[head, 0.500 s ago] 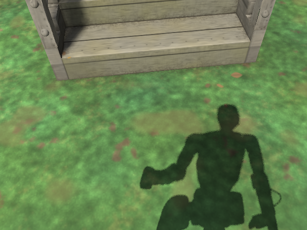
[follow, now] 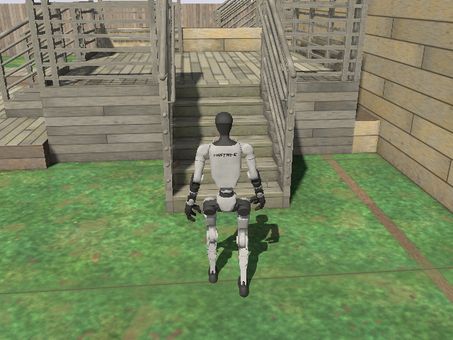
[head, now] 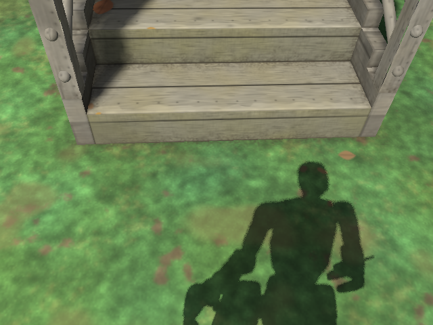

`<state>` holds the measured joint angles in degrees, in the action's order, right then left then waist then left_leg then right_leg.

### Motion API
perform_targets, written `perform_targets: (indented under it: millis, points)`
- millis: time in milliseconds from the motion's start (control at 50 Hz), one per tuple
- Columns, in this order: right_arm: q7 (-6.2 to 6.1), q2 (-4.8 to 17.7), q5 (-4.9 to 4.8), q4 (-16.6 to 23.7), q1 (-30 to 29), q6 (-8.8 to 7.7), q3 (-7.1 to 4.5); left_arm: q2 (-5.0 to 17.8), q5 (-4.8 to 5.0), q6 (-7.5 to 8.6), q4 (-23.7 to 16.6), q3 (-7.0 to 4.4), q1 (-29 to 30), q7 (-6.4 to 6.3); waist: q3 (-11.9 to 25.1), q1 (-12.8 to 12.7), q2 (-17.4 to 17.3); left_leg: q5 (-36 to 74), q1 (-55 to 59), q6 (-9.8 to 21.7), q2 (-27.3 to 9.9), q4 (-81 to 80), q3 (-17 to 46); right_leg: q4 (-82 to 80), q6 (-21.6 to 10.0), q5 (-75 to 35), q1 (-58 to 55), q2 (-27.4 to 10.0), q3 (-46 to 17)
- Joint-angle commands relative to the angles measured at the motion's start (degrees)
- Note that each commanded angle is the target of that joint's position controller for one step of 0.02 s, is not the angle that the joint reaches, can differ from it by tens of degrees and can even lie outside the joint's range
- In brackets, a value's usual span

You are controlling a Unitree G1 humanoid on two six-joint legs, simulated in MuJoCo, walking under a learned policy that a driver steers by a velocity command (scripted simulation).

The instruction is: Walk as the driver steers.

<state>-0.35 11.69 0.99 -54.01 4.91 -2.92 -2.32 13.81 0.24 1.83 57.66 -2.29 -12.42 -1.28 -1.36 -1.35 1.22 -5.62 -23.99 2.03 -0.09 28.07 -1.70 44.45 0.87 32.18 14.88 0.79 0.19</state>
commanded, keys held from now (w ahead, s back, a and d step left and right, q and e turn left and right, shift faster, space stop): no key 1.00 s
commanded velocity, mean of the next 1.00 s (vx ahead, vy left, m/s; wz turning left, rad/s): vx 0.02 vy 0.00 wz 0.00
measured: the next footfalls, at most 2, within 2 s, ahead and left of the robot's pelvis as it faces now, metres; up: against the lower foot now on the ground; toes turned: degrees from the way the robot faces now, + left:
right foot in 0.16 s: +0.05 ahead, -0.14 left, +0.00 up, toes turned -1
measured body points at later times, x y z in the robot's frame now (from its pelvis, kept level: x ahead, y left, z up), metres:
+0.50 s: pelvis +0.05 -0.02 +0.00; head +0.06 -0.02 +0.45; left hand +0.06 +0.22 -0.15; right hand +0.13 -0.27 -0.14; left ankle +0.10 +0.10 -0.73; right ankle +0.01 -0.14 -0.73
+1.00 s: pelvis +0.06 -0.03 +0.01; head +0.07 -0.03 +0.45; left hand +0.05 +0.21 -0.15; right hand +0.12 -0.28 -0.15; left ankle +0.10 +0.10 -0.73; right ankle +0.01 -0.14 -0.73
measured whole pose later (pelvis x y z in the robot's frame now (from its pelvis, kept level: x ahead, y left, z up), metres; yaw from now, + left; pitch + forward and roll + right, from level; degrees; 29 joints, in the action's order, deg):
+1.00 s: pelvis +0.06 -0.03 +0.01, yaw +1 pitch -1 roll +0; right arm -2.4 11.7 -0.2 -64.5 8.1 1.0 -2.6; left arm 10.1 -0.3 0.8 63.2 -1.2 -16.6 -2.0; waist -2.3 0.1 -0.3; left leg -11.2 -15.8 -1.0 -1.4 28.3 0.0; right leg 27.6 -0.5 19.4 6.9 -0.1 1.8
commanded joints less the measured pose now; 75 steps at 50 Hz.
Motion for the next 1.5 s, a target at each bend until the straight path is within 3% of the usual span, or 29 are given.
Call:
perform_targets:
  millis: [20, 80, 120, 140, 160, 180, 200, 240, 300, 500, 1000, 1500]
  points:
    - [-0.57, 8.6, -0.02, 1.9, 0.3, 0.34, -1.38, 5.3, 0.06, -2.63, -0.9, -1.40, -3.6, -1.22, 8.2, 0.1, -8.3, 1.6, 12.1, 10.9, -16.3, -11.8, 19.9, 6.5, 1.6, 0.9, 8.0, -4.1, -3.4]
    - [-1.08, 7.7, 0.13, 2.2, -4.0, 1.27, -1.29, 2.5, -0.24, -3.13, 1.3, -1.08, -5.9, -1.54, 6.3, -2.0, -9.1, -8.2, 2.8, 7.7, -11.2, -14.0, 12.9, -5.0, 1.0, -10.1, -1.6, -3.2, -0.6]
    - [-1.26, 7.2, -0.89, 1.1, -2.9, 1.74, -1.21, 1.8, -0.83, -3.01, 2.8, -1.03, -7.2, -1.09, 6.3, -2.6, -8.4, -15.8, 1.0, 5.5, -8.8, -13.4, 9.8, -13.6, -0.2, -19.4, -7.1, -1.7, 1.6]
    - [-1.22, 6.3, -1.23, 0.2, -1.2, 1.77, -0.98, 2.5, -1.58, -3.11, 2.6, -1.05, -6.6, -0.87, 5.1, -2.1, -7.0, -20.9, 0.4, 3.4, -7.6, -13.3, 8.9, -16.5, -1.2, -20.9, -7.7, -2.5, 1.0]
    - [-1.16, 6.3, -1.05, -0.4, -0.1, 1.83, -0.96, 3.9, -1.85, -3.16, 1.8, -1.06, -5.5, -0.87, 2.8, -0.9, -5.2, -23.6, 0.1, 1.5, -6.4, -12.2, 8.2, -19.7, -2.5, -18.5, -5.9, -5.0, -1.3]
    - [-1.25, 6.4, -0.89, -0.2, 0.9, 1.97, -1.23, 6.7, -1.14, -3.02, 2.0, -1.54, -4.5, -0.96, 0.2, 1.4, -0.4, -21.2, 3.2, 0.0, -3.4, -11.1, 5.2, -20.5, -3.8, -9.1, 1.1, -5.3, -1.9]
    - [-1.54, 6.1, -0.56, -0.3, 0.3, 1.98, -1.15, 5.5, -0.79, -2.41, 2.1, -1.35, -3.4, -0.86, -1.1, 1.2, 1.7, -16.4, 8.7, -0.7, -2.3, -8.1, 3.5, -23.1, -3.9, -3.7, 7.2, -5.2, -2.7]
    - [-1.81, 5.5, -0.61, -1.1, 1.2, 1.91, -1.12, 4.4, -1.05, -1.11, 2.2, -1.00, -1.3, -0.87, -1.0, 2.3, 3.8, -8.7, 13.4, 0.0, -2.3, -4.7, 3.0, -25.5, -2.4, -6.1, 9.3, -5.3, -3.1]
    - [-1.64, 5.6, -0.60, -2.4, 2.4, 1.92, -1.20, 3.8, -0.73, 0.09, 2.7, -0.84, -2.7, -0.70, 0.3, 1.9, 1.9, -1.3, 14.1, 0.8, -2.2, -3.0, 2.7, -24.1, -1.8, -13.0, 5.6, -4.8, -2.5]
    - [-1.51, 5.9, -1.11, -5.1, 2.9, 2.69, -1.25, 3.1, -0.44, -0.38, 3.9, -0.29, -6.0, -0.69, 1.7, 1.0, -1.0, 7.6, 15.3, 0.4, -2.4, -1.0, 2.5, -21.6, -2.2, -24.0, 0.6, -3.9, -1.1]
    - [-2.25, 5.6, -1.15, -9.1, 3.7, 3.50, -1.07, 1.4, -0.54, -0.71, 4.8, 0.33, -8.1, -0.86, -1.0, 1.5, -0.9, 3.5, 15.2, -0.6, -2.4, -2.2, 2.7, -23.8, -2.1, -20.2, 0.7, -3.0, -0.2]
    - [-2.47, 4.6, -1.27, -10.2, 7.0, 3.41, -0.47, 0.2, -0.37, -0.55, 4.9, 0.81, -12.2, -0.92, -1.8, 1.5, -1.1, 2.8, 14.4, -0.7, -2.3, -2.3, 2.8, -24.1, -2.2, -19.5, 1.2, -2.7, 0.1]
